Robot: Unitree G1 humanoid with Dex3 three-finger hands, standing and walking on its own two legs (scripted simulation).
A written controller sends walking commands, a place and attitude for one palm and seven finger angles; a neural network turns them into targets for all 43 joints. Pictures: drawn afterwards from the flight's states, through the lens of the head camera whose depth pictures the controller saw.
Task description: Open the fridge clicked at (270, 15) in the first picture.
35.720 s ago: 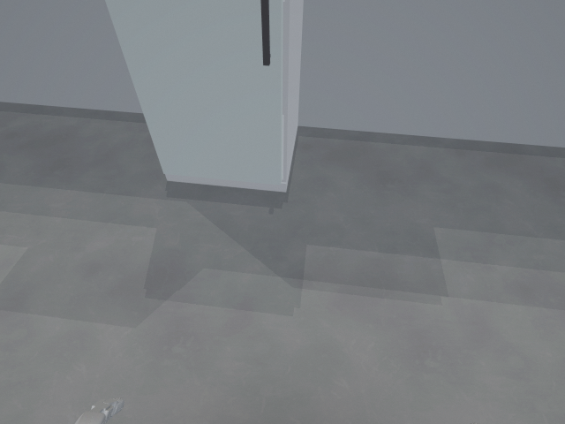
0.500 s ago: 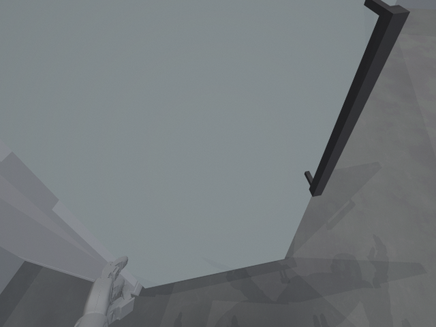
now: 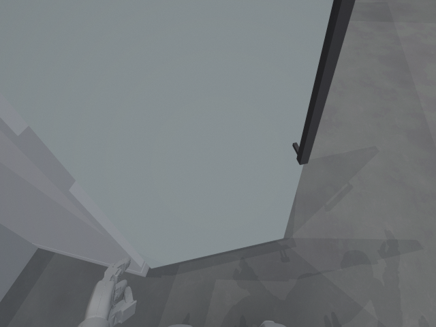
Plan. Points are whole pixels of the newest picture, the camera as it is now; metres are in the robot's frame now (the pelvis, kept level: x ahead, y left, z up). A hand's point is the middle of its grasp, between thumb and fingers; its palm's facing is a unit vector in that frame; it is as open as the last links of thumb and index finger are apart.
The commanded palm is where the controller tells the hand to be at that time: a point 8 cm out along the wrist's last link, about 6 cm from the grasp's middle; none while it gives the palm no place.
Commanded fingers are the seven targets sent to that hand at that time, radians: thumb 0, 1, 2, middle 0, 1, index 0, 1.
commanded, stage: step back with the hand held close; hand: right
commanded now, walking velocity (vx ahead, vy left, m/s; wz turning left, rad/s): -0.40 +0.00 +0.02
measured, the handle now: (314, 90) +0.53 -0.17 +0.15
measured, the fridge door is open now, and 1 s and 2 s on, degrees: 64 64 64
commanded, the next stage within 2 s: stop stepping back and stand still in 0.36 s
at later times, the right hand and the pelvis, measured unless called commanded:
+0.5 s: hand out of the picture +0.09 -0.27 +0.16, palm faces +0.38 +0.84 -0.38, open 7.4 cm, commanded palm +0.01 -0.30 +0.19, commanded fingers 0.00 -0.90 -0.90 0.20 0.30 0.20 0.30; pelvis -0.15 -0.01 +0.00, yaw +2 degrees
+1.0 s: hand out of the picture -0.05 -0.30 +0.15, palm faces +0.46 +0.85 -0.24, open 7.4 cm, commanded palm -0.12 -0.34 +0.19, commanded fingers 0.00 -0.90 -0.90 0.20 0.30 0.20 0.30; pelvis -0.26 -0.04 +0.00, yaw +0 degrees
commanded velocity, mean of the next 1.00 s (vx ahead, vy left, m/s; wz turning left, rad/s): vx -0.02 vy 0.02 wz -0.01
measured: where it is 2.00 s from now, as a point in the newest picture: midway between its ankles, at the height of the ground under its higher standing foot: outside the picture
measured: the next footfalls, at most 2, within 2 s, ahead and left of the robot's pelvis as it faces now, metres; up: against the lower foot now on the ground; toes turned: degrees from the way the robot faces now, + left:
left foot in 0.16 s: -0.07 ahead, +0.15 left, +0.00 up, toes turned +4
right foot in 0.40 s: -0.03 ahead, -0.10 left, +0.00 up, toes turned +0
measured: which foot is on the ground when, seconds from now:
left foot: up 0.00-0.14, down 0.16-0.40, up 0.42-0.66, down 0.68-0.96, up 0.98-1.00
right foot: down 0.00-0.22, up 0.24-0.38, down 0.40-0.68, up 0.70-0.94, down 0.96-1.00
